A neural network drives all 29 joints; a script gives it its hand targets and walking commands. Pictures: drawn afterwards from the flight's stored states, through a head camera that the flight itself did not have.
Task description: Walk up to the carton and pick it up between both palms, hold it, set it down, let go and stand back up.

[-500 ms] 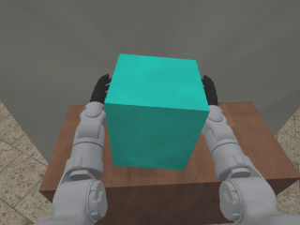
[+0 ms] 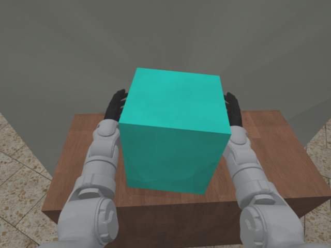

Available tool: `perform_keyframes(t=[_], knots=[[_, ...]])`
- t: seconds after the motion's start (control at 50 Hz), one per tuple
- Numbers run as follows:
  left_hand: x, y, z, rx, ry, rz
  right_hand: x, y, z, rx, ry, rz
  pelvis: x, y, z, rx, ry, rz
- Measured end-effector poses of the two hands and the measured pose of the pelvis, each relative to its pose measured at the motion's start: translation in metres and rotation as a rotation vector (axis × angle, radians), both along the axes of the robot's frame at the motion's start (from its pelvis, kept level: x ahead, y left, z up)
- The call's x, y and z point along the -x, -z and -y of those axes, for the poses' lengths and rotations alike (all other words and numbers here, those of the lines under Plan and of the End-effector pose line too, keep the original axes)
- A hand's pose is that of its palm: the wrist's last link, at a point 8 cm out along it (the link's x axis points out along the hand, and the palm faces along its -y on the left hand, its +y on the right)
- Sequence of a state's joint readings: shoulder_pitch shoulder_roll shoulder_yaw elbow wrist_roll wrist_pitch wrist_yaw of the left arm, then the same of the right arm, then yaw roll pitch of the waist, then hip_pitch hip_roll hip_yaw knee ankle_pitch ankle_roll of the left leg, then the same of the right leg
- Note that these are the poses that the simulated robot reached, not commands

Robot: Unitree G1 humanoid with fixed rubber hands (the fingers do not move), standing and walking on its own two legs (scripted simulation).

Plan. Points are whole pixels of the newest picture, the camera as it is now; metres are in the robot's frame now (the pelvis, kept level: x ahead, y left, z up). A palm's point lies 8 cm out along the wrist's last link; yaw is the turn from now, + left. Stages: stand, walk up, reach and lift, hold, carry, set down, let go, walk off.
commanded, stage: set down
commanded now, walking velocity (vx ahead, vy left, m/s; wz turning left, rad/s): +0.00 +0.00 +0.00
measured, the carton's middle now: (171, 133) +0.38 -0.02 +0.07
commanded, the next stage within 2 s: none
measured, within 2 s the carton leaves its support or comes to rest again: rests again in 1.68 s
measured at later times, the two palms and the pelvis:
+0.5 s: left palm (117, 123) +0.42 +0.12 +0.08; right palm (231, 132) +0.37 -0.17 +0.08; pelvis +0.01 +0.00 +0.00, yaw +0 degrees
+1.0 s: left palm (121, 126) +0.43 +0.12 +0.05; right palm (228, 138) +0.37 -0.18 +0.05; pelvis +0.02 +0.00 +0.00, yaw +0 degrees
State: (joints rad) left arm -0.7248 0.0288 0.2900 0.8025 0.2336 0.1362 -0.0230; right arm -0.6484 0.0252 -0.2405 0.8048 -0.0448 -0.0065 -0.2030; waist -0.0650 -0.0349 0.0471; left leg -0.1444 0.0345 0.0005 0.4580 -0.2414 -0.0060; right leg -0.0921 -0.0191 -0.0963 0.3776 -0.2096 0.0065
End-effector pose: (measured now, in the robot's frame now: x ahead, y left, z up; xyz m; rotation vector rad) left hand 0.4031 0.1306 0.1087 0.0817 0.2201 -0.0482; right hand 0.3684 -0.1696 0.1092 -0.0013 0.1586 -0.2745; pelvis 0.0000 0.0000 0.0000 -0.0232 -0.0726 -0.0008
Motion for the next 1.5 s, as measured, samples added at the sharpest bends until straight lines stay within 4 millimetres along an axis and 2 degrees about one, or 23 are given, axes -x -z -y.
perform_keyframes(t=[0.74,1.32,1.5], knots=[[-0.019,0.039,0.008,-0.041,0.064,-0.020,-0.002,0.044,0.006,0.000,0.057,-0.021,-0.015,0.000,0.000,0.000,0.001,-0.069],[-0.031,0.079,0.014,-0.036,0.094,-0.042,-0.004,0.086,0.010,-0.012,0.091,-0.031,-0.027,0.000,0.000,-0.001,0.004,-0.184],[-0.032,0.085,0.013,-0.034,0.099,-0.020,-0.004,0.089,0.009,-0.008,0.093,0.001,-0.027,0.001,0.000,0.000,0.005,-0.218]])
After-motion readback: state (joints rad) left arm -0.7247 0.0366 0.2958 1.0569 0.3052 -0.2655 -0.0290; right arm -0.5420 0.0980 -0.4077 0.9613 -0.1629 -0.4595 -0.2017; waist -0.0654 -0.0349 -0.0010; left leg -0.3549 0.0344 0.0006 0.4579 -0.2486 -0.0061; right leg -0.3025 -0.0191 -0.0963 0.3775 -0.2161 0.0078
